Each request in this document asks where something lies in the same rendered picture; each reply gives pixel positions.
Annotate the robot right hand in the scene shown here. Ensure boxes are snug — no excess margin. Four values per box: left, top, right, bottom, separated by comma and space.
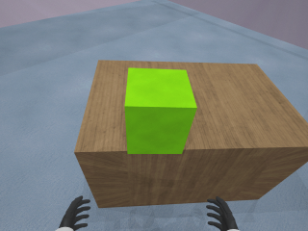
206, 196, 239, 231

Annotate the pedestal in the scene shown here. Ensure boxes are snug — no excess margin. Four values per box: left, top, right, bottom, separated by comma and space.
74, 60, 308, 209

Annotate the robot left hand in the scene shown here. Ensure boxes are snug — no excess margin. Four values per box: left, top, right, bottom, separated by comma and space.
59, 195, 90, 231

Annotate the carton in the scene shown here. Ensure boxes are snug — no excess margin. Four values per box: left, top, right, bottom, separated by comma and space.
124, 67, 197, 154

